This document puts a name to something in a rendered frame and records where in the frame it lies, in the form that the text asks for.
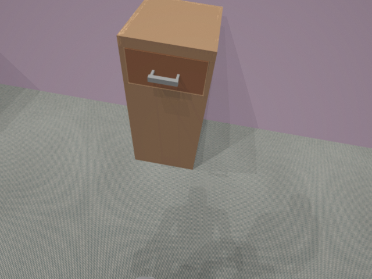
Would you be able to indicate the cabinet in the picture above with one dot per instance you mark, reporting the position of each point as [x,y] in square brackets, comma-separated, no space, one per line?
[166,124]

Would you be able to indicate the drawer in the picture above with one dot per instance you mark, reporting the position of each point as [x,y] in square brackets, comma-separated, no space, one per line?
[192,71]

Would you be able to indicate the handle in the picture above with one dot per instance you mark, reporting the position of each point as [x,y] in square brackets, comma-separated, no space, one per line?
[163,80]

